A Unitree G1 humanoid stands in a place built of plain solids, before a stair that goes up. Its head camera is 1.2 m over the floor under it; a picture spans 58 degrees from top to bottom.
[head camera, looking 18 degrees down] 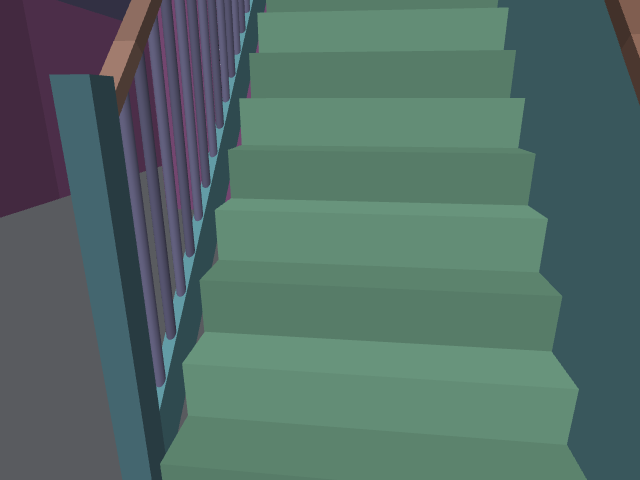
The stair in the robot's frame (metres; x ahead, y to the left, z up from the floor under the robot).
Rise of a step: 0.20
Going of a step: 0.20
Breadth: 1.20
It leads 6 degrees to the right of straight ahead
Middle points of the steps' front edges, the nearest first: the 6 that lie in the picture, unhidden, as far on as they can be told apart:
1.12 -0.16 0.40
1.32 -0.18 0.60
1.52 -0.20 0.80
1.72 -0.22 1.01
1.92 -0.24 1.21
2.12 -0.26 1.41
